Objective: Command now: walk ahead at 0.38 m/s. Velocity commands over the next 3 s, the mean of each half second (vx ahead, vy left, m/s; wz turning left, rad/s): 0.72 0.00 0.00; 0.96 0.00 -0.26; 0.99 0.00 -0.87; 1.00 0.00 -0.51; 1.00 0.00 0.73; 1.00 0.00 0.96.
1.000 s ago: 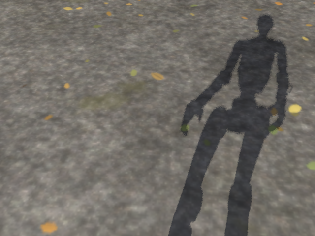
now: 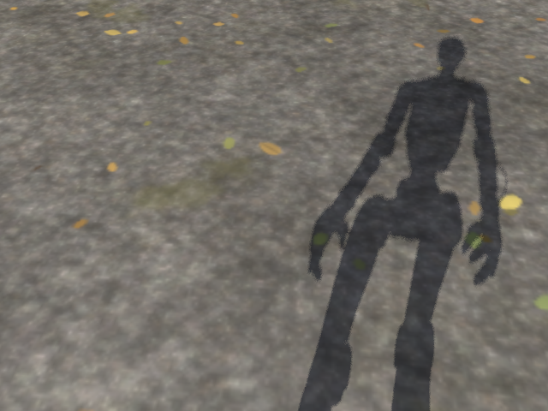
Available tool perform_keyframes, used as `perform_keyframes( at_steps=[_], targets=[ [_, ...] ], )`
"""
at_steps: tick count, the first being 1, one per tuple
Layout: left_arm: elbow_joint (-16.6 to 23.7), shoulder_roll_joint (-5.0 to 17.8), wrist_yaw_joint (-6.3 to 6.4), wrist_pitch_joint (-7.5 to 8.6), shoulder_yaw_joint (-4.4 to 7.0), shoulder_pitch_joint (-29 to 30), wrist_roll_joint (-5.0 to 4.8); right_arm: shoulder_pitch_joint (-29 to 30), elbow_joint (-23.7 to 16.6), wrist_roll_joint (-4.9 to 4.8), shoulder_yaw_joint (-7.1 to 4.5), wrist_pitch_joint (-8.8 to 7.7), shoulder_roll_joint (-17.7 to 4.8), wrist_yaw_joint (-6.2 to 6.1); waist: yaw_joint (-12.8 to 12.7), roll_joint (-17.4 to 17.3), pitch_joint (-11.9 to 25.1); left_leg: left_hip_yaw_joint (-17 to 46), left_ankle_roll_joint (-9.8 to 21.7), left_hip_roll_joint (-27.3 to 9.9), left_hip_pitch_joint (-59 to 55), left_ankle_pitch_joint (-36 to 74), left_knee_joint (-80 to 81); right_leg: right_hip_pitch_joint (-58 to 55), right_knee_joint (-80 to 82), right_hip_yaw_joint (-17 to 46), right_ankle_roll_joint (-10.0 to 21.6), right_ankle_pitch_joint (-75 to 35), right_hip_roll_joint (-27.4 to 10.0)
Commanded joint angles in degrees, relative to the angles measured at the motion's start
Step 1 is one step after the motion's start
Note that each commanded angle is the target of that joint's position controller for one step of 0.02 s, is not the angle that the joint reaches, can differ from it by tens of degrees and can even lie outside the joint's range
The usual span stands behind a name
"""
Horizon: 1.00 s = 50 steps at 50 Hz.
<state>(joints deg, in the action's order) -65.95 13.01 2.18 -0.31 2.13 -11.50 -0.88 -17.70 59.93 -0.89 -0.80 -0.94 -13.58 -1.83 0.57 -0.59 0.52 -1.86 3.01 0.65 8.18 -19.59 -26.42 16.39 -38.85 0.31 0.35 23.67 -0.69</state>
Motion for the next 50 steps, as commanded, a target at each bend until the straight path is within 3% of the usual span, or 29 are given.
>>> perform_keyframes(
  at_steps=[1, 2, 4, 7, 9, 11, 12, 13, 14, 15, 16, 17, 18, 21, 24, 30, 33, 34, 35, 36, 37, 38, 39, 40, 41, 42, 45, 47, 50],
  targets=[
    [7.85, 5.34, -1.52, 3.94, 0.98, 10.61, -0.93, -3.11, -2.39, 0.48, -2.56, -2.57, -10.06, -0.49, 1.63, -7.17, -12.32, 32.06, 12.13, -24.16, -0.71, -25.53, 23.18, 25.88, -20.01, 2.27, 2.16, 1.96, -5.24],
    [7.6, 4.83, -1.99, 4.98, 1.06, 8.54, -0.91, -1.7, -3.44, 0.19, -2.36, -3.34, -8.6, -0.21, 0.48, -5.34, -9.96, 28.25, 10.47, -22.35, -3.7, -20.32, 21.51, 27.58, -19.96, 2.87, 2.67, -0.25, -6.6],
    [7.93, 4.82, -2.45, 6.6, 1.24, 8.03, -0.93, -1.5, -4.54, -1.05, -2.7, -3.73, -8.83, 0.11, 0.53, -4.65, -6.48, 19.48, 7.34, -18.14, -4.12, -13.36, 20.8, 21.86, -9.13, 0.75, 2.13, -3.17, -6.64],
    [7.72, 2.97, -2.99, 7.09, 0.82, 6.34, -0.97, -1.19, -5.62, -1.23, -3.54, -3.52, -11.46, 0.38, -0.79, -7.21, -5.08, 11.57, 7.17, -13.59, 5.3, -11.28, 19.12, 5.72, 1.67, -5.5, 0.16, -5.6, -2.15],
    [6.08, 3.34, -2.97, 6.8, 1.08, 0.71, -1.18, -0.18, -6.59, -1.87, -3.79, -3.37, -11.77, 0.65, -3.7, -5.77, -5.33, 9.77, 7.38, -13.11, 12.44, -13.22, 15.34, -4.79, 6.09, -8.64, -0.09, -9.96, 0.01],
    [2.4, 7.17, -2.41, 6.78, 3.14, -13.25, -1.59, 2.17, -8.09, -0.67, -2.53, -3.73, -8.01, 1.17, -10.58, -1.28, -1.11, 5.17, 5.31, -9.58, 20.04, 0.04, -1.94, -21.31, 8.53, -6.01, 2.15, -8.29, 0.33],
    [0.8, 13.14, -1.96, 6.92, 4.56, -23.86, -0.68, 6.37, -11.03, 1.03, -0.85, -4.26, -2.31, 1.69, -14.69, 13.62, 2.44, -0.98, 1.52, -4.7, 30.78, 1.6, -30.43, -28.66, 15.01, 13.58, 6.3, 5.55, -12.25],
    [1.96, 13.81, -3.08, 8.21, 3.63, -24.54, 0.71, 5.51, -14.6, -0.96, -0.16, -5.91, 1.61, 1.67, -10.94, 20.89, 5.44, 6.14, 1.52, 3.59, 44.62, -8.64, -46.81, -32.2, 26.55, 44.99, 14.38, 21.03, -21.59],
    [3.2, 10.55, -3.62, 9.04, 2.34, -17.25, 0.72, 7.87, -15.93, -3.27, -0.5, -7.05, -1.81, 2.07, -8.1, 12.0, 0.49, 10.68, 3.78, -1.68, 54.38, -3.72, -54.69, -28.94, 28.46, 45.84, 15.18, 29.42, -24.11],
    [4.9, 6.7, -4.12, 9.53, 1.01, -13.13, 0.81, 10.39, -17.21, -3.26, -0.48, -7.58, -3.51, 2.51, -6.85, 7.83, -1.89, 10.3, 5.27, -4.03, 56.89, 1.78, -55.64, -25.92, 26.89, 38.36, 13.17, 23.13, -22.08],
    [5.7, 6.16, -4.45, 9.29, 0.38, -9.98, 0.81, 8.68, -16.74, -1.82, -0.49, -7.41, -3.64, 2.57, -4.16, 4.55, -1.79, 9.03, 4.9, -7.08, 53.96, 6.71, -53.24, -21.85, 26.72, 30.58, 11.64, 16.15, -19.52],
    [6.37, 5.53, -4.54, 8.88, -0.01, -7.69, 0.96, 7.86, -16.69, -0.54, -0.89, -6.91, -4.25, 2.56, -2.18, 4.78, -2.95, 8.69, 3.98, -8.97, 50.11, 10.04, -48.6, -16.43, 27.69, 24.85, 10.28, 11.3, -16.87],
    [6.7, 3.88, -4.36, 8.47, -0.67, -6.65, 1.31, 7.02, -16.46, -0.38, -1.05, -5.92, -4.25, 3.03, -0.68, 5.71, -4.37, 7.87, 2.85, -10.02, 46.92, 12.25, -46.55, -11.63, 28.87, 20.13, 9.15, 8.51, -14.39],
    [5.89, 5.02, -3.13, 8.48, -0.67, -10.77, 1.09, 8.9, -16.99, -0.2, -1.21, -4.2, -4.18, 2.93, -0.96, 4.19, -7.5, 5.12, -0.4, -9.74, 46.81, 18.07, -40.34, -8.42, 33.54, 12.62, 10.25, -1.41, -11.93],
    [5.97, 4.82, -1.7, 8.38, -1.11, -14.49, 0.77, 18.64, -20.43, -0.43, -0.93, -4.99, -3.04, 3.11, -3.43, 2.66, -9.72, 0.57, -1.61, -8.02, 43.23, 25.88, -25.85, -7.63, 37.27, 5.37, 9.67, -13.19, -9.73],
    [6.46, 6.31, -0.64, 6.94, -0.93, -20.88, 0.05, 29.29, -24.81, -1.58, -0.64, -6.54, -1.4, 6.4, -4.56, 3.6, -11.25, -2.59, 0.84, -3.54, 35.62, 28.98, -5.01, -20.83, 37.64, -1.67, 8.36, -30.28, -11.67],
    [6.85, 9.93, -0.43, 5.86, 0.35, -21.37, 1.93, 26.5, -26.1, -1.94, -2.13, -6.25, -5.09, 6.59, 0.27, 10.24, -4.77, -5.84, 3.54, 2.28, 25.67, 19.82, -5.18, -29.67, 25.59, -2.5, 7.57, -70.83, -14.31],
    [6.8, 11.01, -0.33, 5.06, 0.81, -20.94, 2.93, 18.96, -24.62, -2.31, -3.4, -5.63, -7.92, 5.99, 4.85, 13.27, 0.24, -5.94, 5.04, 3.75, 17.52, 15.96, -6.71, -30.92, 15.83, -2.46, 7.19, -82.44, -15.19],
    [7.52, 11.94, -0.33, 4.17, 1.1, -17.95, 3.33, 4.77, -20.53, -2.68, -4.89, -4.79, -10.72, 5.04, 12.19, 14.31, 7.1, -5.38, 6.8, 3.62, 1.24, 16.05, -6.2, -25.53, 0.24, -4.06, 6.03, -86.19, -14.36],
    [9.82, 8.45, -0.52, 4.36, 0.01, -17.23, 3.56, -8.08, -16.89, -1.85, -5.73, -3.9, -14.08, 3.74, 15.53, 9.17, 16.21, 9.44, 8.49, -7.54, -24.28, 5.02, -11.82, -4.82, -19.14, -1.27, 5.89, -65.59, -11.8],
    [10.62, -4.34, -2.28, 6.32, -2.94, -26.95, 1.51, -10.11, -15.12, -0.19, -6.15, -4.93, -16.26, 4.43, 6.22, -14.22, 27.71, 43.98, 17.91, -22.43, -43.14, -28.88, -0.79, 18.62, -40.47, 5.83, 4.04, -2.16, 1.35],
    [11.33, 4.57, -2.48, 8.6, -0.85, -19.14, -2.09, -11.72, -13.58, 0.5, -5.07, -5.18, -9.81, 4.06, 10.65, -12.93, 25.49, 51.06, 13.86, -20.72, -39.68, -32.11, 10.31, 22.34, -45.08, 11.28, 6.52, 0.59, 0.34],
    [14.89, 7.78, -2.15, 9.04, 0.4, -10.47, -4.48, -7.49, -13.15, 1.14, -4.41, -5.7, -7.46, 3.82, 9.71, -10.44, 13.18, 40.37, 10.84, -20.33, -30.54, -22.23, 11.25, 27.24, -47.06, 9.08, 6.9, -2.09, -2.04],
    [16.25, 6.76, -1.72, 9.2, 0.12, -6.71, -3.83, -3.38, -12.93, 1.32, -4.22, -6.32, -6.67, 3.97, 7.3, -0.57, 7.92, 32.57, 9.43, -19.05, -19.9, -11.54, 12.62, 25.49, -44.51, 8.84, 6.96, -5.22, -4.54],
    [16.43, 5.42, -1.57, 8.58, 0.5, -6.09, -2.9, 0.32, -12.23, 2.15, -3.81, -6.97, -4.76, 4.28, 3.79, 2.57, 3.38, 25.79, 8.41, -17.54, -9.97, -5.19, 13.85, 22.67, -41.7, 8.53, 6.71, -8.55, -6.84],
    [16.02, 3.87, -1.73, 7.06, 0.61, -9.72, -2.62, 2.86, -11.6, 2.97, -3.31, -7.47, -2.78, 4.39, 0.18, -0.02, 2.26, 20.75, 7.86, -16.56, -3.44, -1.98, 14.8, 18.32, -40.4, 9.47, 6.37, -10.63, -9.31],
    [16.77, 1.12, -1.47, 3.3, 0.78, -10.6, -2.75, 6.97, -9.81, 0.83, -3.1, -7.19, -1.86, 4.55, -3.19, -3.0, -4.84, 7.12, 5.29, -14.89, 6.98, 4.23, 19.26, 18.75, -37.17, 7.85, 5.23, -9.4, -12.04],
    [19.16, 1.79, -1.26, 2.35, 0.82, -5.87, -1.8, 6.75, -9.5, 1.41, -3.34, -7.4, -3.32, 4.03, -2.85, -2.26, -8.46, -0.09, 4.29, -13.03, 9.5, 10.12, 21.0, 23.02, -34.06, 6.88, 4.27, -15.64, -12.03],
    [22.22, 2.84, -2.06, 2.98, 0.85, 0.47, -0.98, 4.47, -9.83, 2.21, -3.47, -7.64, -4.99, 2.57, -1.46, -0.2, -10.54, -7.85, 3.47, -10.09, 7.83, 17.43, 22.39, 25.69, -23.01, 2.91, 3.66, -27.57, -9.87]
  ],
)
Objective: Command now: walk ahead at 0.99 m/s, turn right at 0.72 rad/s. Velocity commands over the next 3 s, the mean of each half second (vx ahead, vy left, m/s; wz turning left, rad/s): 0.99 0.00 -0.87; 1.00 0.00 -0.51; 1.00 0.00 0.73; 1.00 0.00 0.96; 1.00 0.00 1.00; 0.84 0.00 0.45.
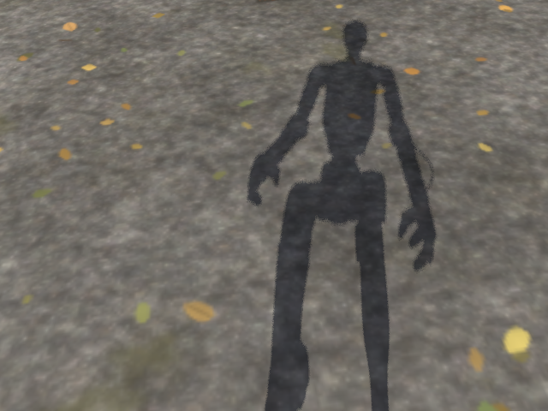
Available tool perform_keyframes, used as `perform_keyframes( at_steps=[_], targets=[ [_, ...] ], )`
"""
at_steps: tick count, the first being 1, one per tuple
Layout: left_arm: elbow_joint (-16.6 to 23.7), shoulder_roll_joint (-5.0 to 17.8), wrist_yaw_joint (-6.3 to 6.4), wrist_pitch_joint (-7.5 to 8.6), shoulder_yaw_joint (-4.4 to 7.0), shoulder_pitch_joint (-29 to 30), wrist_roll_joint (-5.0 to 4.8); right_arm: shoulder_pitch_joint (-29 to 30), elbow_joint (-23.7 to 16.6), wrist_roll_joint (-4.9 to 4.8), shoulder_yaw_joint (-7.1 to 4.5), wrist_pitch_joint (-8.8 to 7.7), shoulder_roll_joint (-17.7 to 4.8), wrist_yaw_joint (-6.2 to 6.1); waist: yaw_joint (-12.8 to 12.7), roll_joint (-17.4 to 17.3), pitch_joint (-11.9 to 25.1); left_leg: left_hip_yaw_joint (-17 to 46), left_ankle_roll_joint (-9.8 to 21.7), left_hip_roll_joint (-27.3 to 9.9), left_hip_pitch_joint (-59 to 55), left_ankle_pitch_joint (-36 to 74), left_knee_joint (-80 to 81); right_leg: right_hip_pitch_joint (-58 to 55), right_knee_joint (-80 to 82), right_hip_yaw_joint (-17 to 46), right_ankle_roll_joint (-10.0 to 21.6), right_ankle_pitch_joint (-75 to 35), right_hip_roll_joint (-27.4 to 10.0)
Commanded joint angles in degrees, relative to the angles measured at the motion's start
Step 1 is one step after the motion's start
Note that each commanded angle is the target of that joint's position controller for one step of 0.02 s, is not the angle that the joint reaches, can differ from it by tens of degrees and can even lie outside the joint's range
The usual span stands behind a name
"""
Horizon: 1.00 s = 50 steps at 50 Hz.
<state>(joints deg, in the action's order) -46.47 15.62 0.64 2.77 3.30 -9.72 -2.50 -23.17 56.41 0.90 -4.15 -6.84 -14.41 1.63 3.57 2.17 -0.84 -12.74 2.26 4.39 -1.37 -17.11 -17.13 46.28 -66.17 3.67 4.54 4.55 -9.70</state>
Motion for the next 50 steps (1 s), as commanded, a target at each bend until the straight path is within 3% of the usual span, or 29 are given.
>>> perform_keyframes(
  at_steps=[1, 4, 6, 8, 9, 10, 11, 12, 13, 14, 15, 16, 19, 22, 24, 27, 29, 31, 32, 33, 34, 35, 36, 37, 38, 41, 45, 48, 50],
  targets=[
    [3.49, 0.46, -1.09, 0.28, -0.37, 0.54, 0.83, 8.45, -6.27, 0.39, -0.17, -1.73, -5.03, -1.39, -3.7, -1.26, -9.26, 1.21, 3.75, -13.82, 14.73, 17.59, 13.19, -3.59, 7.84, -2.03, -0.29, -11.75, -0.25],
    [6.93, 0.2, -3.43, 1.56, -0.76, 7.72, 0.62, 4.34, -6.24, -0.1, -0.54, -0.83, -8.33, -2.71, -1.52, 0.42, -9.76, -2.5, 1.07, -15.28, 4.8, 30.9, 11.06, -3.12, 20.02, -7.66, 1.51, -16.07, 2.56],
    [8.6, 2.47, -4.9, 2.08, 0.26, 8.12, 0.13, 3.42, -7.13, 0.13, -1.05, 0.36, -11.43, -3.73, -3.02, -2.85, -6.05, -4.09, -0.99, -16.03, -1.78, 58.11, 4.23, -9.51, 23.98, -13.58, 3.03, -14.02, 7.8],
    [7.66, 6.94, -5.07, 1.11, 2.47, -2.48, -1.02, 5.75, -8.74, 0.07, -2.05, 2.43, -15.18, -4.7, -10.34, -9.14, 1.0, -3.94, -0.62, -18.12, -4.8, 82.6, -11.06, -22.01, 21.28, -15.92, 4.69, -4.63, 12.53],
    [5.24, 11.29, -4.54, -0.13, 4.5, -14.43, -0.83, 9.82, -10.4, -0.47, -2.39, 2.89, -16.17, -4.26, -16.93, -11.01, 6.53, -2.48, 0.73, -18.97, -0.39, 85.88, -24.62, -36.19, 19.53, -14.07, 6.8, 0.28, 13.32],
    [1.75, 15.04, -3.18, -1.33, 6.68, -27.56, -0.71, 14.07, -11.66, -1.42, -2.24, 2.4, -14.92, -3.24, -23.13, -8.21, 10.4, -1.88, 0.42, -15.46, 9.72, 72.69, -44.16, -54.06, 25.71, -8.9, 8.9, -1.06, 12.66],
    [0.18, 16.56, -2.52, -2.38, 6.84, -26.35, -0.01, 15.6, -14.37, -0.81, 0.8, -0.17, -2.98, -1.67, -17.36, 16.38, 3.45, 1.13, -1.82, -0.72, 30.61, -4.04, -72.53, -60.33, 29.27, 5.46, 13.14, -3.45, 7.99],
    [4.02, 12.97, -3.23, 0.04, 4.24, -20.35, 3.06, 6.35, -19.24, -3.11, 2.91, -3.45, 1.74, -0.53, -6.41, 20.83, 16.17, 18.37, -1.15, 2.9, 49.83, -17.09, -84.37, -71.97, 41.15, 43.22, 26.29, 21.79, -3.24],
    [5.2, 7.52, -3.36, 1.38, 3.6, -20.82, 3.16, 13.78, -20.5, -3.41, 2.17, -5.32, -4.57, -0.05, -11.05, 8.33, 15.8, 23.15, 2.87, -0.78, 51.52, -10.06, -78.72, -69.85, 50.73, 48.78, 21.98, 31.47, -3.98],
    [4.52, 6.07, -3.9, 2.68, 3.12, -19.97, 3.05, 18.2, -21.95, -4.02, 1.64, -5.45, -5.48, -0.27, -8.47, -2.54, 7.24, 21.86, 4.24, -2.53, 50.82, -6.38, -71.63, -60.39, 53.91, 45.56, 18.08, 31.14, -2.69],
    [5.49, 5.96, -4.24, 3.68, 2.94, -15.11, 2.49, 16.27, -21.43, -3.06, 1.7, -4.95, -4.89, -0.78, -4.06, -8.86, 4.76, 22.68, 3.63, -5.16, 47.15, -3.53, -65.72, -51.66, 53.17, 42.73, 17.29, 28.48, -2.19],
    [6.81, 6.4, -3.89, 4.06, 2.92, -10.47, 2.28, 14.94, -20.85, -1.67, 1.47, -4.09, -5.11, -1.0, -1.65, -9.55, 2.14, 23.27, 2.05, -6.41, 42.72, -2.21, -61.77, -42.77, 52.39, 38.83, 17.04, 23.44, 0.52],
    [8.1, 5.67, -1.91, 3.74, 2.43, -7.96, 1.05, 15.45, -21.34, -0.53, 0.57, -1.71, -6.51, -1.73, 0.2, -8.18, -2.09, 21.26, -2.61, -8.8, 36.76, -1.19, -48.78, -30.53, 53.78, 26.15, 15.55, 11.37, 6.39],
    [7.75, 5.07, 0.27, 2.86, 2.35, -9.88, 0.55, 27.27, -26.31, 0.5, 1.73, -1.29, -2.56, -2.24, -4.52, -4.13, -5.37, 16.76, -5.45, -6.58, 31.28, 13.14, -28.98, -21.94, 53.1, 17.66, 12.87, 3.8, 11.83],
    [7.21, 6.1, 0.43, 2.07, 2.87, -11.2, 0.55, 31.04, -28.27, -0.26, 1.71, -1.29, -1.25, -1.99, -7.49, -0.53, -4.42, 14.59, -6.09, -3.58, 24.5, 21.83, -18.72, -18.7, 51.79, 16.41, 9.9, 5.44, 13.31],
    [5.88, 5.55, 0.36, 1.82, 3.23, -13.67, -0.4, 31.86, -29.75, -2.64, -0.31, -1.74, -4.83, -1.7, -8.89, 3.1, -1.89, 17.73, -6.54, -2.28, 21.24, 22.52, -11.79, -25.95, 47.2, 21.72, 8.21, 9.4, 11.55],
    [5.49, 5.2, 0.69, 1.48, 3.6, -13.68, -0.53, 30.58, -29.93, -3.55, -1.64, -2.51, -7.43, -1.64, -7.31, 4.59, -0.7, 18.63, -5.19, -2.66, 20.93, 18.37, -9.08, -33.96, 41.5, 24.01, 6.88, 2.32, 9.68],
    [7.28, 5.41, 0.04, 1.11, 3.36, -9.41, 1.25, 13.38, -26.83, -3.66, -3.98, -3.01, -11.21, -1.95, 2.98, 5.83, 10.67, 17.96, -1.65, -5.07, 2.23, 14.6, -12.53, -34.65, 22.32, 20.56, 3.5, -14.66, 11.38],
    [9.66, 0.78, -0.7, 1.16, 1.42, -7.75, 3.41, -1.62, -24.76, -3.15, -4.23, -2.18, -13.77, -2.61, 8.4, 0.86, 21.87, 28.1, 0.73, -14.94, -18.52, 1.48, -18.04, -22.88, 1.92, 15.91, 2.11, -1.92, 13.15],
    [12.64, -2.88, -0.84, 1.74, -0.27, -18.12, -1.2, -2.44, -23.06, -0.64, -4.33, -2.53, -17.12, -1.17, 0.08, -33.3, 30.15, 68.06, 12.09, -29.99, -31.74, -24.87, -1.68, -3.47, -15.52, 11.2, -0.19, 27.42, 17.86],
    [10.66, 2.31, 0.04, 0.99, -0.09, -16.61, -2.94, 2.36, -25.1, -0.5, -3.43, -1.76, -10.81, -0.9, 1.84, -26.41, 21.72, 69.74, 10.37, -28.56, -26.84, -39.35, 1.33, 3.92, -20.52, 8.89, -0.52, 22.09, 10.62],
    [11.19, 5.1, -0.04, 0.64, 0.16, -9.6, -0.97, 3.32, -24.65, -0.92, -2.54, -0.72, -6.76, -1.45, 3.87, -16.96, 13.19, 58.27, 8.03, -25.22, -19.28, -31.43, 0.62, 5.37, -21.39, 5.8, -0.81, 18.18, 9.52],
    [12.0, 4.94, -0.23, 0.68, 0.19, -4.77, 0.82, 2.94, -22.57, -0.35, -2.4, -0.06, -7.09, -1.48, 3.5, -5.02, 7.21, 49.08, 7.05, -22.3, -10.22, -18.28, 1.08, 2.77, -19.21, 4.04, -0.83, 16.51, 7.95],
    [13.53, 4.07, -0.4, 1.17, 0.29, -1.05, 2.14, 3.78, -21.05, 0.2, -2.3, 0.0, -7.27, -1.32, 2.11, -2.1, 3.47, 43.22, 7.11, -20.31, -3.26, -9.59, 1.26, 0.96, -15.29, 3.98, -0.33, 14.83, 6.27],
    [13.96, 2.71, -0.95, 1.07, 0.07, -1.23, 1.41, 4.88, -19.89, 0.63, -1.74, -0.29, -6.34, -1.19, -0.16, -3.1, 1.26, 39.1, 7.3, -19.16, 2.37, -5.1, 2.34, -1.98, -12.89, 4.7, 0.07, 14.36, 4.58],
    [14.89, -0.47, -1.34, 0.98, -1.21, -0.33, 0.4, 3.44, -16.01, -1.54, -0.22, -0.59, -2.96, 0.01, -3.33, -5.13, -2.25, 34.94, 9.85, -17.27, 8.51, -2.62, 5.66, -1.84, -5.06, 4.77, 0.37, 17.25, 3.72],
    [17.35, 1.21, -2.42, 3.08, -2.08, 6.93, 2.61, 4.06, -16.01, -2.44, -1.3, -0.36, -8.55, -0.85, -3.68, -3.21, -5.97, 29.82, 10.99, -16.03, 14.26, 5.34, 9.26, -3.81, 13.62, 1.89, -2.43, 1.55, 2.09],
    [18.35, 2.3, -3.47, 4.46, -1.98, 13.04, 1.85, 0.34, -15.21, -3.35, -1.69, -0.38, -11.4, -1.23, -1.2, -3.9, -5.78, 25.4, 9.47, -15.28, 19.92, 7.77, 12.18, -20.02, 25.76, -1.89, -4.33, -6.11, 6.35],
    [18.46, 4.57, -3.37, 4.92, -0.76, 13.2, 1.03, -2.63, -13.78, -3.57, -1.17, 0.37, -10.95, -1.32, -1.64, -5.96, -4.87, 25.4, 7.98, -16.6, 14.44, 12.62, 9.18, -24.05, 31.47, -1.68, -4.03, -4.91, 7.83]
  ],
)
Over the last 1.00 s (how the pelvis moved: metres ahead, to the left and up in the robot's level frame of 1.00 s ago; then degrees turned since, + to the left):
0.66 -0.05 -0.01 -9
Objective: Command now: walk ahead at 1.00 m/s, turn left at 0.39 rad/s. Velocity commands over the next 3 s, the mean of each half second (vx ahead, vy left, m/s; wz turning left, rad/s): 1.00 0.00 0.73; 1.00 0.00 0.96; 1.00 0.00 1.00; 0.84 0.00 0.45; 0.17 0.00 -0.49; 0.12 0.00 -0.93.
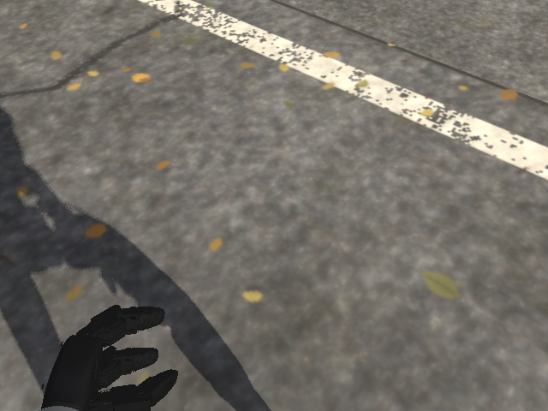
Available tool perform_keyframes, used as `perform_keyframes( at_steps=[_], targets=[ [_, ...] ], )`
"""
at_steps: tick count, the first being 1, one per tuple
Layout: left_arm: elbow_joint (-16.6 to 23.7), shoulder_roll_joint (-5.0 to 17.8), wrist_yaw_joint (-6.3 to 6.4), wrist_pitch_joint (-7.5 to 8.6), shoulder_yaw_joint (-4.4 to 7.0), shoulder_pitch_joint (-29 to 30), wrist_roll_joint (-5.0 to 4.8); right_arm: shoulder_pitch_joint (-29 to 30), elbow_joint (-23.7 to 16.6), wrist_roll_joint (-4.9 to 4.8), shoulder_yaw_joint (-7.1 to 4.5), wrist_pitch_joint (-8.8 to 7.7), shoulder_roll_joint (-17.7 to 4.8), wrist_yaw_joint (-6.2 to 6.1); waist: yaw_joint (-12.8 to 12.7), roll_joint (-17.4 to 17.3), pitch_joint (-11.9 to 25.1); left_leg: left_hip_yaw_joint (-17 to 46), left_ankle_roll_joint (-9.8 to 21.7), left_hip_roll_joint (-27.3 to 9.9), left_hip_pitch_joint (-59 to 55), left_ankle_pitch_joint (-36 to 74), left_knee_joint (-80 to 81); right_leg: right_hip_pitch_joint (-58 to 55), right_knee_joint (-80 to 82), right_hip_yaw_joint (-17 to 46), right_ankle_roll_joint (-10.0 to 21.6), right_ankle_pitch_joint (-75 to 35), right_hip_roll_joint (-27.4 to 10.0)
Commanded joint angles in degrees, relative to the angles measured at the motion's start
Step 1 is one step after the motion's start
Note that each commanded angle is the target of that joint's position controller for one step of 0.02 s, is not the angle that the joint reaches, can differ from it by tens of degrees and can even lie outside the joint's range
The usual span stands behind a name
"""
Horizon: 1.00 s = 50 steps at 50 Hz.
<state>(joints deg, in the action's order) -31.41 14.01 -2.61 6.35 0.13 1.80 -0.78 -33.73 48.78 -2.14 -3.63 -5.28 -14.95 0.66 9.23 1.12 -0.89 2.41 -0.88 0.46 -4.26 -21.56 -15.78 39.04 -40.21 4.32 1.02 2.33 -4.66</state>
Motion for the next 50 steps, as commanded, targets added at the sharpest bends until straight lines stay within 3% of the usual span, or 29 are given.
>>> perform_keyframes(
  at_steps=[1, 3, 4, 5, 6, 8, 9, 10, 12, 16, 20, 22, 24, 25, 26, 27, 28, 29, 30, 31, 34, 37, 40, 43, 45, 47, 48, 49, 50],
  targets=[
    [3.12, 8.11, 0.21, 1.5, 3.52, -0.76, -0.91, 6.97, -5.46, -0.12, -1.43, -0.77, -10.55, -0.36, -9.23, -6.34, -2.49, 9.38, 9.94, -12.27, 14.51, 27.42, 2.46, -21.0, 7.46, -3.15, 0.47, 0.28, 4.36],
    [0.17, 12.16, 1.56, 1.16, 6.22, -17.52, -0.52, 8.09, -5.84, 1.17, -1.01, -0.33, -11.11, -0.37, -19.72, -8.41, 8.68, 5.73, 6.12, -8.05, 23.14, 40.11, -22.82, -45.58, 5.01, -3.31, 2.91, 3.93, 3.22],
    [-1.79, 17.41, 2.72, 0.33, 7.46, -30.59, 0.31, 7.18, -7.96, 3.59, 1.01, -0.67, -4.78, -0.61, -22.86, 2.03, 20.34, 3.92, 4.05, -4.24, 34.91, 15.73, -45.35, -62.98, 4.72, 12.9, 4.99, 14.46, -10.84],
    [-3.08, 19.29, 1.49, 0.38, 7.19, -31.5, 1.85, -0.09, -9.82, -1.26, 2.48, -1.71, 0.75, -0.69, -17.2, 21.24, 30.44, 6.8, 3.74, -0.08, 47.13, -5.56, -62.52, -69.72, 20.29, 45.4, 12.95, 39.8, -21.11],
    [-3.71, 13.36, 1.34, 0.26, 6.07, -28.95, 1.14, 5.29, -9.26, -3.33, 1.24, -1.44, -3.92, -1.43, -17.87, 13.39, 19.73, 6.73, 3.56, -2.9, 54.81, -2.59, -68.96, -63.15, 25.5, 44.74, 11.44, 45.32, -19.38],
    [-5.78, 8.12, 1.53, 0.13, 4.61, -23.95, 1.07, 14.09, -10.83, -1.56, 0.97, -0.26, -4.44, -1.48, -15.54, 3.3, 5.72, 3.66, 3.41, -7.61, 56.01, 3.94, -67.58, -47.59, 24.29, 25.77, 9.72, 26.35, -16.66],
    [-6.51, 5.83, 1.45, 0.26, 4.22, -20.75, 2.01, 15.09, -11.18, -0.33, 0.57, 0.55, -3.97, -1.12, -12.89, 3.56, 2.61, 4.08, 3.37, -9.28, 52.86, 5.85, -64.38, -40.33, 25.25, 19.25, 9.42, 20.17, -14.26],
    [-7.17, 4.25, 1.55, 0.36, 4.03, -18.05, 2.39, 14.55, -11.33, -0.56, 0.45, 1.77, -2.94, -0.38, -10.38, 5.76, 0.65, 4.69, 3.26, -10.7, 49.77, 6.05, -62.97, -35.22, 26.41, 13.78, 8.77, 16.15, -13.24],
    [-8.06, 3.35, 1.7, 0.63, 4.18, -14.33, 1.27, 15.78, -12.06, -0.96, 0.63, 3.95, -1.13, 0.2, -7.95, 5.47, -2.78, 4.54, 2.88, -12.15, 49.68, 4.92, -60.49, -30.41, 29.66, 5.05, 7.52, 9.93, -13.06],
    [-9.04, 7.24, 3.07, 1.14, 5.19, -12.01, 1.58, 19.91, -14.09, 0.46, 0.88, 4.46, -1.97, 1.17, -5.97, 1.6, -6.09, 2.68, 2.17, -11.9, 50.4, 18.6, -51.2, -28.28, 32.98, -9.14, 6.15, 1.96, -10.7],
    [-10.21, 12.6, 3.41, 0.81, 6.32, -15.26, 1.05, 28.62, -15.79, 0.62, 0.79, 3.53, -4.01, 3.4, -8.84, -3.1, -8.03, -6.2, 5.57, -7.9, 42.17, 28.69, -33.2, -33.2, 34.17, -18.4, 3.43, -6.08, -8.27],
    [-10.3, 16.46, 3.2, -0.25, 7.14, -16.26, 0.75, 27.64, -16.22, -0.16, -0.37, 3.43, -6.9, 3.67, -6.99, 0.46, -4.89, -11.62, 7.71, -2.74, 35.98, 24.31, -30.95, -40.33, 27.21, -19.55, 2.75, -36.66, -9.05],
    [-9.45, 19.56, 3.09, -1.97, 7.92, -15.27, -0.12, 16.0, -14.4, -1.23, -2.72, 4.37, -11.72, 3.23, 0.32, 5.84, 2.22, -14.21, 10.47, 2.17, 22.3, 14.03, -32.42, -42.58, 8.15, -19.52, 2.83, -61.6, -10.47],
    [-8.53, 19.11, 3.03, -2.11, 7.71, -13.39, -0.32, 2.43, -10.79, -0.95, -5.19, 5.04, -16.26, 2.63, 6.91, 4.95, 8.56, -11.76, 13.0, 3.74, 3.13, 13.38, -29.66, -34.16, -9.27, -18.05, 2.45, -59.79, -9.54],
    [-8.79, 12.15, 2.88, -1.15, 5.67, -13.31, 0.09, -2.23, -7.94, -1.45, -5.94, 5.74, -18.31, 1.54, 6.96, -5.38, 5.59, -2.56, 15.19, 1.14, -7.53, 13.0, -26.16, -18.18, -34.91, -16.59, -0.71, -10.71, -1.15],
    [-4.4, 1.74, 2.19, 1.53, 2.47, -21.94, 0.74, 5.77, -10.8, 0.08, -5.08, 4.7, -22.02, 1.81, -6.91, -26.1, 10.47, 29.97, 25.61, -8.35, -17.79, 3.19, -15.57, 4.05, -55.89, -6.42, -2.19, 32.86, 9.25],
    [-1.36, 8.1, 1.89, 4.1, 2.5, -17.19, -0.5, 6.73, -14.04, 0.87, -4.09, 3.17, -17.45, 2.38, -3.54, -16.99, 18.83, 49.89, 27.44, -15.01, -19.61, -18.47, -0.44, 9.55, -54.42, 4.87, 0.48, 27.33, 7.86],
    [-0.23, 11.63, 2.08, 4.9, 3.43, -9.28, -2.3, 6.58, -13.68, 1.39, -3.7, 1.75, -14.73, 2.39, -2.51, -7.67, 9.82, 50.13, 23.65, -15.1, -11.42, -22.24, 4.67, 11.26, -48.86, 4.33, 1.99, 22.19, 5.83],
    [-0.16, 10.28, 2.66, 4.87, 3.13, -7.97, -1.85, 9.11, -13.32, 1.68, -3.25, 0.61, -13.65, 2.67, -5.93, 1.46, 4.51, 46.71, 21.67, -14.12, -1.37, -18.17, 4.34, 8.41, -42.74, 4.41, 2.18, 18.7, 3.57],
    [-1.21, 9.25, 3.12, 4.19, 2.95, -9.11, -0.17, 12.88, -13.87, 1.91, -2.81, 0.02, -12.43, 2.63, -8.9, 4.0, 2.32, 40.95, 20.9, -11.89, 7.31, -11.6, 2.34, 3.28, -38.22, 5.07, 1.6, 16.71, 1.57],
    [-2.41, 9.56, 3.1, 1.44, 3.69, -11.61, 1.1, 17.17, -14.64, 1.46, -1.83, -0.04, -9.75, 1.05, -12.34, 0.32, -1.71, 27.87, 20.33, -5.73, 20.77, -0.65, 3.12, -4.02, -26.73, 4.87, -1.61, 15.26, -0.65],
    [1.22, 6.11, 2.98, 1.16, 2.56, -0.8, 2.34, 14.95, -13.3, 0.32, -1.49, 0.35, -8.87, -1.04, -8.52, 0.17, -5.5, 18.93, 18.48, -0.98, 27.73, 10.45, 3.46, -7.41, -9.54, 0.6, -4.65, 2.71, 1.47],
    [3.62, 3.93, 2.02, 1.6, 2.29, 5.26, 1.2, 12.64, -11.68, -0.06, -2.2, 1.4, -10.24, -1.67, -4.59, -3.19, -3.73, 16.89, 14.65, 0.9, 30.36, 8.48, 2.07, -16.74, 4.96, -2.07, -5.7, -9.7, 5.69],
    [4.41, 7.55, 1.73, 2.08, 4.06, 5.97, -1.06, 11.41, -10.24, -0.83, -2.44, 1.48, -9.4, -2.11, -4.46, -6.72, -2.6, 22.17, 12.81, -1.1, 22.19, 4.29, -2.03, -18.57, 11.51, 2.21, -5.78, -9.72, 5.55],
    [3.98, 10.07, 1.79, 2.5, 5.35, 3.21, -1.85, 11.83, -9.75, -0.62, -2.81, 1.99, -9.21, -2.43, -6.75, -8.51, -1.67, 24.51, 11.7, -3.42, 15.09, 12.23, -7.06, -19.46, 12.71, 2.64, -4.67, -4.51, 4.84],
    [0.29, 13.51, 2.72, 2.29, 7.72, -16.5, -2.25, 15.33, -11.36, 1.57, -2.22, 2.49, -8.37, -1.4, -17.74, -9.03, 10.94, 20.65, 7.87, -0.63, 16.31, 28.27, -28.55, -40.74, 8.48, 1.58, -1.94, 2.57, 2.61],
    [-1.6, 15.84, 3.46, 1.47, 7.68, -29.64, -1.38, 14.48, -13.06, 3.56, 0.06, 2.35, -1.86, -0.71, -20.79, 0.05, 21.47, 16.42, 6.69, 2.21, 29.09, 7.96, -50.03, -61.45, 4.17, 13.27, -0.41, 17.71, -6.87],
    [-2.56, 19.56, 1.96, 1.79, 7.82, -28.19, 1.76, 3.99, -16.34, -2.2, 1.5, 1.5, 1.32, -0.56, -11.89, 33.02, 26.9, 11.28, 4.91, 5.92, 48.51, -10.28, -67.96, -70.32, 23.38, 53.32, 9.25, 46.08, -20.56],
    [-0.32, 12.91, 1.79, 1.4, 6.77, -22.2, 1.46, 6.86, -13.9, -3.4, 1.06, 2.02, -4.53, -1.28, -13.87, 23.06, 17.93, 9.06, 4.36, -0.04, 54.19, -3.29, -72.29, -63.63, 26.72, 52.79, 8.76, 56.78, -18.96]
  ],
)
Over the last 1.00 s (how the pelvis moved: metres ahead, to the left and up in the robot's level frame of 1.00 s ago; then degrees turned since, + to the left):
0.83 -0.25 0.00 -40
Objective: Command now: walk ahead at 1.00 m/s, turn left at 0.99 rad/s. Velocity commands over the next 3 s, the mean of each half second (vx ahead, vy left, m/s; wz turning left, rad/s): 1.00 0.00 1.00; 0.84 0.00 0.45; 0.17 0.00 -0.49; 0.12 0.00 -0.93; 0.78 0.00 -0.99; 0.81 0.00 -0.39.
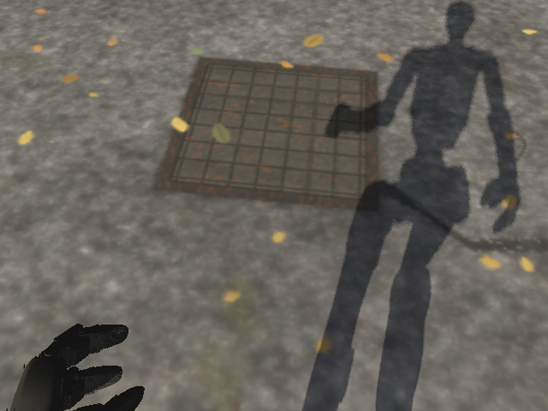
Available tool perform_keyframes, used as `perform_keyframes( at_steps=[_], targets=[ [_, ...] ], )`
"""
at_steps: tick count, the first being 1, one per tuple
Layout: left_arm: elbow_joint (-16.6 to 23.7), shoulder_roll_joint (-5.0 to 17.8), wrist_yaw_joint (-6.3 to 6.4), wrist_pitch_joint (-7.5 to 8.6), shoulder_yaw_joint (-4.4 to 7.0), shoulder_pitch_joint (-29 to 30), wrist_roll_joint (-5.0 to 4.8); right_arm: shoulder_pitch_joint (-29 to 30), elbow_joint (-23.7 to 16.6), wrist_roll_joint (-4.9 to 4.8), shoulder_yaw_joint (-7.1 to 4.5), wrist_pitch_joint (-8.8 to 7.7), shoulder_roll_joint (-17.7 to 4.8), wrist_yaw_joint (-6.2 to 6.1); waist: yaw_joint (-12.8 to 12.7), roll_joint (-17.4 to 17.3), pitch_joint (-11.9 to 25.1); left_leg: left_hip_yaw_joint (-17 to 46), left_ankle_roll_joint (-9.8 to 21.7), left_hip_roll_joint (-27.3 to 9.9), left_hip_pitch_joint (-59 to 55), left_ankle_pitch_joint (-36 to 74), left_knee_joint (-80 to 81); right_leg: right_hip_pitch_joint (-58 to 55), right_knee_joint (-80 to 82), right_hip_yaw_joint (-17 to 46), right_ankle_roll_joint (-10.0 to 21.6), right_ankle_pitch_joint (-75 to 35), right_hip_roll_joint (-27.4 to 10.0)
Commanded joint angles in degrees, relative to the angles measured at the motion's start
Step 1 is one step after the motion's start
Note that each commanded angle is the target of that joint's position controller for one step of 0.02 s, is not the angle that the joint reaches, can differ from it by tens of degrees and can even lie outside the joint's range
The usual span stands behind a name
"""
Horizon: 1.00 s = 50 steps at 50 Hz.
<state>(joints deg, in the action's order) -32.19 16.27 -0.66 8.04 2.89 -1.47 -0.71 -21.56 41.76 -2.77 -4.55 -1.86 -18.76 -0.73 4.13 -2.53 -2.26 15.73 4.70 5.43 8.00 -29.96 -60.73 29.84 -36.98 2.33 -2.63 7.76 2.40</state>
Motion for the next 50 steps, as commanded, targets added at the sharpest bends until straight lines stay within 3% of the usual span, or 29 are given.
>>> perform_keyframes(
  at_steps=[1, 2, 3, 4, 7, 12, 16, 19, 21, 22, 23, 24, 25, 26, 27, 30, 34, 36, 38, 40, 42, 43, 44, 45, 46, 47, 48, 49, 50],
  targets=[
    [0.32, 6.99, 0.37, -1.0, 3.16, -17.05, 0.92, 1.97, -7.5, -1.02, 1.21, -1.02, -4.36, 0.29, -10.49, 17.13, 11.79, -7.16, -1.56, -6.25, 42.5, 8.82, -27.1, -47.03, 22.45, 42.39, 10.88, 41.13, -23.56],
    [-1.17, 7.13, 0.49, -1.45, 3.08, -16.76, 1.39, 6.03, -8.12, 0.64, 0.99, -0.66, -4.5, 0.46, -9.82, 6.08, 7.52, -8.09, -1.56, -8.55, 39.57, 10.53, -24.74, -39.36, 21.64, 32.72, 9.93, 27.25, -21.42],
    [-2.65, 6.92, 0.56, -1.52, 3.02, -15.74, 1.71, 9.22, -9.32, 1.73, 0.66, -0.66, -4.09, 0.75, -8.64, 3.7, 4.09, -7.92, -1.23, -10.71, 37.6, 12.12, -20.56, -33.23, 21.61, 25.51, 9.67, 18.08, -19.21],
    [-3.8, 5.83, 0.68, -1.24, 2.58, -14.59, 1.91, 8.93, -9.65, 1.02, 0.5, -0.16, -3.43, 1.29, -6.77, 5.43, 2.14, -7.51, -1.01, -12.68, 35.14, 12.83, -18.25, -28.94, 22.36, 20.11, 9.22, 13.23, -17.92],
    [-6.92, 3.44, 0.25, -0.81, 2.01, -14.35, 0.11, 10.21, -10.86, -0.16, 1.1, 1.37, -0.55, 1.88, -5.13, 7.2, -0.98, -8.95, -0.62, -15.2, 37.9, 13.34, -16.15, -25.89, 25.05, 9.8, 8.88, 6.33, -16.77],
    [-8.61, 6.78, 0.94, -0.86, 2.36, -13.81, 1.8, 15.4, -11.96, 0.34, 1.36, 0.8, -1.39, 2.87, -4.87, 3.57, -5.88, -12.15, -2.2, -14.47, 40.9, 28.51, -6.46, -24.03, 29.55, -5.15, 8.43, -4.54, -15.2],
    [-11.07, 9.93, 1.35, -1.59, 2.51, -18.77, 1.45, 24.14, -14.03, 0.39, 1.81, -0.44, -0.69, 5.0, -7.54, 1.39, -8.71, -20.22, 0.8, -10.96, 36.52, 34.03, 9.95, -29.56, 29.43, -13.82, 4.57, -21.92, -13.96],
    [-11.44, 15.37, 2.6, -2.99, 3.5, -20.27, 1.39, 21.29, -14.02, -0.31, 0.16, -0.65, -3.86, 5.62, -3.03, 8.43, -2.55, -28.21, 3.15, -2.8, 22.57, 28.25, 13.74, -34.81, 17.59, -16.89, 2.87, -68.02, -15.09],
    [-9.03, 17.23, 2.65, -3.98, 4.19, -14.91, 0.91, 0.78, -9.19, -0.78, -3.38, 0.77, -10.17, 4.86, 8.59, 12.42, 7.08, -25.94, 6.98, -0.72, -0.69, 21.67, 13.92, -28.88, -5.91, -15.31, 4.88, -80.21, -17.07],
    [-7.56, 14.99, 2.27, -3.41, 3.68, -10.82, -0.05, -12.84, -4.73, -0.62, -5.26, 1.4, -13.06, 3.75, 14.52, 6.52, 10.32, -18.76, 10.39, -3.32, -20.54, 26.94, 23.15, -15.21, -28.12, -15.06, 4.16, -53.06, -11.85],
    [-5.28, 3.3, 1.53, -0.96, 0.39, -10.25, 1.87, -11.32, -3.5, -0.1, -5.21, 1.88, -15.04, 2.94, 8.01, -15.31, 7.04, -5.45, 13.4, -8.17, -29.09, 35.15, 22.32, 4.72, -55.34, -11.63, 2.69, 21.47, 1.23],
    [-0.19, 2.16, 0.57, 2.08, -1.13, -17.94, -0.62, -4.56, -7.89, 2.34, -3.43, -0.21, -14.25, 3.31, -0.32, -16.81, 22.39, 30.69, 26.18, -19.53, -37.78, 3.34, 36.28, 19.72, -61.91, 4.85, 3.65, 25.04, 2.3],
    [0.66, 8.48, 0.45, 3.5, -0.26, -9.04, -1.54, -5.57, -8.6, 2.27, -3.18, -1.28, -9.66, 3.3, 3.99, -3.81, 18.5, 35.58, 21.83, -20.01, -32.24, -8.53, 46.01, 20.6, -54.97, 7.52, 5.67, 18.32, -1.05],
    [1.76, 8.09, 0.61, 3.63, -0.05, -6.27, -2.42, -3.56, -7.43, 2.53, -2.69, -2.56, -8.52, 3.53, 0.09, 4.08, 7.42, 32.96, 19.44, -19.51, -20.64, -6.83, 49.24, 20.62, -47.29, 6.78, 5.86, 15.08, -2.47],
    [-0.37, 7.04, 1.09, 2.73, -0.24, -8.42, -1.39, 0.78, -7.52, 2.56, -1.95, -3.52, -6.51, 3.6, -3.53, 9.83, 4.4, 27.05, 17.25, -17.84, -11.33, -1.16, 48.3, 15.31, -41.89, 7.08, 5.1, 12.39, -5.76],
    [-3.06, 7.1, 0.93, -0.53, 0.3, -12.89, 0.56, 6.89, -7.21, 2.66, -0.55, -3.66, -3.08, 2.23, -8.25, 5.96, -1.67, 11.62, 15.02, -11.32, 7.1, 10.03, 48.95, 6.11, -31.18, 5.08, 1.2, 8.88, -9.89],
    [1.36, 1.4, 0.42, -0.83, -2.03, 0.4, 2.33, 2.81, -3.77, 2.01, -0.02, -3.49, -2.32, 0.05, -2.12, 2.8, -5.05, -2.62, 11.3, -5.26, 17.16, 22.49, 49.16, 0.42, -10.16, -0.94, -1.22, -12.88, -9.02],
    [2.27, 0.79, -0.22, -0.26, -2.23, 4.85, 1.49, -0.48, -2.22, 1.71, -0.27, -3.74, -3.63, 0.19, 1.37, 1.92, -4.5, -3.29, 10.17, -6.06, 17.87, 19.53, 50.78, -5.71, -0.9, -3.12, -0.88, -22.75, -6.42],
    [3.63, 2.8, -0.5, 0.04, -1.4, 8.44, 0.0, -3.35, -0.43, 1.06, -0.39, -3.9, -4.26, 0.71, 3.51, 0.39, -4.93, -1.55, 9.82, -8.62, 10.05, 19.53, 49.95, -3.53, 5.15, -2.29, -0.01, -22.33, -5.55],
    [4.49, 4.29, -1.11, 0.46, -0.68, 10.3, -0.08, -5.66, 1.83, 1.03, -0.25, -3.02, -3.48, 0.41, 3.87, -0.7, -5.54, -0.5, 8.46, -11.03, -1.39, 28.33, 46.41, 1.33, 10.2, -1.8, 1.94, -19.93, -4.97],
    [3.57, 6.29, -1.38, 0.98, 0.72, 5.44, 1.03, -6.46, 3.21, 2.02, -0.49, -1.62, -4.43, -0.27, 0.71, -3.4, -1.46, -0.3, 5.73, -12.36, -10.42, 52.62, 38.16, -1.79, 10.86, -4.12, 4.19, -15.16, -1.42],
    [1.96, 8.01, -1.18, 1.01, 1.79, -2.09, 1.06, -4.8, 2.95, 2.79, -0.77, -1.11, -5.96, -0.29, -4.05, -5.08, 4.11, -1.2, 3.72, -11.81, -12.52, 65.52, 29.35, -9.06, 10.31, -5.35, 5.94, -14.82, 0.07],
    [-0.09, 9.14, -0.82, 0.65, 2.14, -12.8, 1.2, -0.5, 1.53, 3.36, -0.92, -0.84, -7.02, -0.14, -10.8, -6.19, 10.74, -2.75, 0.95, -10.17, -7.12, 67.72, 16.9, -22.83, 8.49, -3.74, 7.76, -22.23, -3.45],
    [-1.92, 13.3, -0.63, 0.32, 2.42, -22.15, 2.99, -3.68, -0.42, 4.79, 0.5, -1.14, -1.29, 0.12, -10.86, 6.27, 23.02, -4.62, -2.22, -4.4, 8.99, 43.33, -5.25, -46.83, -0.46, 8.87, 13.26, -41.46, -16.37],
    [-5.68, 12.11, -2.01, 0.43, 2.34, -26.28, 2.91, -15.2, 3.27, 1.69, 2.58, -1.81, 3.33, 1.01, -8.86, 27.61, 36.32, -2.29, -6.09, 4.97, 25.12, -5.29, -28.13, -65.56, 5.74, 37.59, 25.27, -42.19, -30.33],
    [-4.24, 8.9, -2.15, -0.63, 2.19, -25.4, 1.82, -11.8, 3.73, 0.57, 1.24, -1.31, -4.01, 1.04, -11.74, 16.13, 37.31, 0.97, -5.97, 0.58, 28.23, -3.83, -30.55, -63.59, 8.58, 37.06, 22.29, -25.86, -27.3],
    [-3.47, 6.29, -1.58, -1.37, 1.29, -19.36, 1.5, -0.17, -0.1, 0.08, 0.76, -1.05, -5.76, 0.83, -11.95, 10.53, 25.57, -2.92, -6.0, -2.76, 30.91, -1.59, -26.61, -53.68, 10.07, 26.3, 19.08, -26.73, -24.07],
    [-4.01, 5.56, -1.32, -1.61, 0.65, -14.3, 1.4, 7.05, -2.57, 1.28, 1.18, -1.04, -4.99, 0.51, -9.77, 2.82, 14.36, -6.54, -6.13, -4.59, 31.32, -0.19, -21.15, -40.18, 12.22, 19.15, 17.33, -34.11, -20.91],
    [-4.71, 4.95, -0.97, -1.31, 0.25, -12.81, 1.46, 9.11, -3.35, 2.23, 1.08, -0.91, -4.01, 0.36, -7.69, 2.27, 9.86, -7.63, -6.04, -6.44, 29.94, 1.14, -16.51, -32.18, 13.55, 15.74, 17.06, -39.15, -19.38]
  ],
)
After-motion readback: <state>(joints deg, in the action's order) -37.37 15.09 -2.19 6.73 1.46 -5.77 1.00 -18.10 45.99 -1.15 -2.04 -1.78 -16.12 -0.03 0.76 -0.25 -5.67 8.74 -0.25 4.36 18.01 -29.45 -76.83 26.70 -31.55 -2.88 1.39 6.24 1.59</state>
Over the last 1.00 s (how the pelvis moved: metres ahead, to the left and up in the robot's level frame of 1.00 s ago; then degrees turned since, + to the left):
0.82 0.25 -0.02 54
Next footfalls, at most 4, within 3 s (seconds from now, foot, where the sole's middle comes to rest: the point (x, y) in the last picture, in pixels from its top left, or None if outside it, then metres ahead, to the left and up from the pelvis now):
0.44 left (204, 394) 0.51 0.15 -0.74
0.88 right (173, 230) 0.99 0.25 -0.74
1.30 left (82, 247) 0.95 0.50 -0.74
1.74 right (178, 226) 1.00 0.23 -0.74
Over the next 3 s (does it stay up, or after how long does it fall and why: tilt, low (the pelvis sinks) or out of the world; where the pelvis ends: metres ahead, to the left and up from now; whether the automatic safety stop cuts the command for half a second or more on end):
stays up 1.50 0.03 0.03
